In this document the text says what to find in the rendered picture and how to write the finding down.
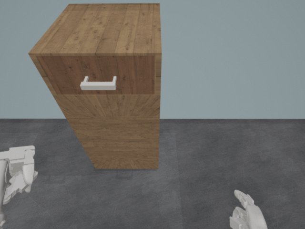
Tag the handle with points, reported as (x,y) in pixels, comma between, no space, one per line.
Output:
(85,85)

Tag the cabinet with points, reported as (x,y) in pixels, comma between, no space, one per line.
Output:
(117,131)

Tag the right robot hand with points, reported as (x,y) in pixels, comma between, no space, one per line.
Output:
(250,218)

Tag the drawer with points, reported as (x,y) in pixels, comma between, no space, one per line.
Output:
(135,74)

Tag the left robot hand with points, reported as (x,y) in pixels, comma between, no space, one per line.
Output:
(20,164)

